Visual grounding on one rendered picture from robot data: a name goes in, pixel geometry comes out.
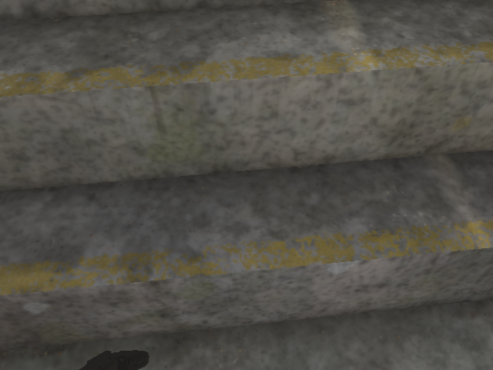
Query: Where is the robot left hand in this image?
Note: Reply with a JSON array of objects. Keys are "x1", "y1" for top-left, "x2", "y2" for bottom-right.
[{"x1": 79, "y1": 350, "x2": 149, "y2": 370}]

